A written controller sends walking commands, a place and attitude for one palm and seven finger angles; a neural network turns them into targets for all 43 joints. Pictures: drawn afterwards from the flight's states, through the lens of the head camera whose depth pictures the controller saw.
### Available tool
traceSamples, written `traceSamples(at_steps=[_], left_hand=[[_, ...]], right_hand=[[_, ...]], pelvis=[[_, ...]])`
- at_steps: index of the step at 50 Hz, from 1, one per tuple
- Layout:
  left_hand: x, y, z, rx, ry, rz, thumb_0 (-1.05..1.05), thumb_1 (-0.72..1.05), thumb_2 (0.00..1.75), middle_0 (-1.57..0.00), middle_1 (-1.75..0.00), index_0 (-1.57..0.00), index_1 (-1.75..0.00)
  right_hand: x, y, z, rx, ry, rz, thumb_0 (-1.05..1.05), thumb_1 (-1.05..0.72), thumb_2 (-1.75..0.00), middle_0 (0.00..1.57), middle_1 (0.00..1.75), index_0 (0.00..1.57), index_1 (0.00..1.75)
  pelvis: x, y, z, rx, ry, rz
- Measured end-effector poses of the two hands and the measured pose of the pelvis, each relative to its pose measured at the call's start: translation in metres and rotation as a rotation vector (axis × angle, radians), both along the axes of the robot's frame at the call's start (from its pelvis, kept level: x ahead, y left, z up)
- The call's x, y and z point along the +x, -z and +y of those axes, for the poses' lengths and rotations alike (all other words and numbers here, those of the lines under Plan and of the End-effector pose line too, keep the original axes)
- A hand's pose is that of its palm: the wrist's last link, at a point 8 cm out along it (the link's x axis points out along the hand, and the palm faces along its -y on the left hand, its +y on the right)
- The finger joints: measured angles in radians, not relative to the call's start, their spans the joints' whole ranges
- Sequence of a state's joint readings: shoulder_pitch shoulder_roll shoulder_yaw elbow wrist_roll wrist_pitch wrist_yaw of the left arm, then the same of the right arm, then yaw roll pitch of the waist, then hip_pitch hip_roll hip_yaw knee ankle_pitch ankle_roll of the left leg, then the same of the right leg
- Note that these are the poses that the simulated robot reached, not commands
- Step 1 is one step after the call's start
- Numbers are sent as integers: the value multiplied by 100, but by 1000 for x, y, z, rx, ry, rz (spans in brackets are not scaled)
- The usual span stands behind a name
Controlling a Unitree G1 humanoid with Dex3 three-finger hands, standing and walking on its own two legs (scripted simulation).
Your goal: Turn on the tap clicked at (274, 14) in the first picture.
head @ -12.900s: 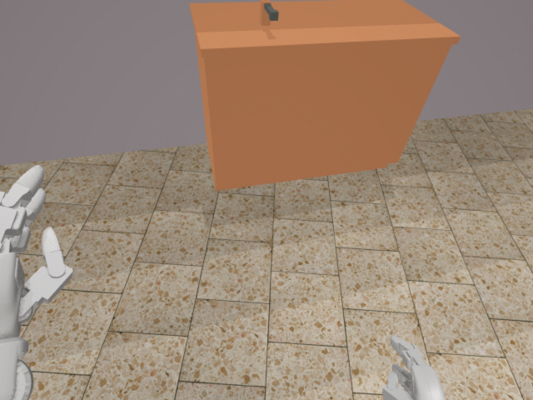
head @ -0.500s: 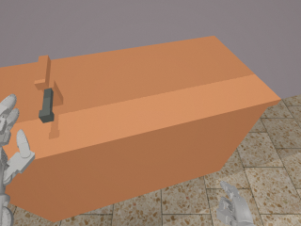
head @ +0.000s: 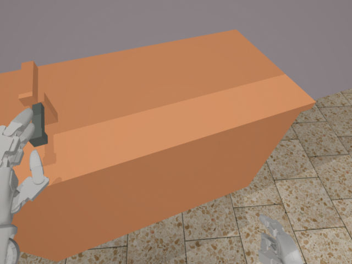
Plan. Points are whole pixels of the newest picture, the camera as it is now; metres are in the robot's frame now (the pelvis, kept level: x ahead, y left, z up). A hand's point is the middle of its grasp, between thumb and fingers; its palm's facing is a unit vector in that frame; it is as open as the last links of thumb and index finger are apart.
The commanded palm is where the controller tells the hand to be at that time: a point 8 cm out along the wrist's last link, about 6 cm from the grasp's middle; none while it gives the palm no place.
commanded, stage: turn the palm inward beside the body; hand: left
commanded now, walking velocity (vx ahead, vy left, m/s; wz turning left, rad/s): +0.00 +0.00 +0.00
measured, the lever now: (38, 137) +0.36 +0.33 +0.08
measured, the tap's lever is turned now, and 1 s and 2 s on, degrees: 0 0 0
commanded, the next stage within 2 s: none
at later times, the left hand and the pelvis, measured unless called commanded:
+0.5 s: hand (40, 214) +0.18 +0.22 +0.13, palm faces +0.38 -0.87 -0.32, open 7.4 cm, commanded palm +0.14 +0.27 +0.17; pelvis -0.02 -0.01 -0.01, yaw +2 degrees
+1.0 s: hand (31, 217) +0.17 +0.22 +0.14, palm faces +0.52 -0.80 -0.30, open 7.4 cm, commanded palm +0.12 +0.26 +0.16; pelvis +0.00 -0.04 -0.01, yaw +5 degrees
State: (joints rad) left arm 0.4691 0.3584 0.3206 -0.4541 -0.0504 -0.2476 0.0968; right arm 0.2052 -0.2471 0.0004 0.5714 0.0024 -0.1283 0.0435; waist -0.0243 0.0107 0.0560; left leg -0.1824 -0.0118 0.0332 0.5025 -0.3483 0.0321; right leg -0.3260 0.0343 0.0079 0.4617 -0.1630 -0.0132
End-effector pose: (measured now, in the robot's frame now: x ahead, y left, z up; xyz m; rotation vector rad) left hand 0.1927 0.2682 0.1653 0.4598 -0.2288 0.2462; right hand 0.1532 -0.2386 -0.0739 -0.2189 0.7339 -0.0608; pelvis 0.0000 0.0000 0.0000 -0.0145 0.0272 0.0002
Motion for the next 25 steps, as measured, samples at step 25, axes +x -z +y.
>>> traceSamples(at_steps=[25], left_hand=[[-53,19,-8,-129,-138,66,2,89,90,-22,-30,-22,-30]], right_hand=[[24,-14,50,57,-178,-152,1,-90,-90,20,30,20,30]], pelvis=[[-25,6,-13,29,-29,-84]])
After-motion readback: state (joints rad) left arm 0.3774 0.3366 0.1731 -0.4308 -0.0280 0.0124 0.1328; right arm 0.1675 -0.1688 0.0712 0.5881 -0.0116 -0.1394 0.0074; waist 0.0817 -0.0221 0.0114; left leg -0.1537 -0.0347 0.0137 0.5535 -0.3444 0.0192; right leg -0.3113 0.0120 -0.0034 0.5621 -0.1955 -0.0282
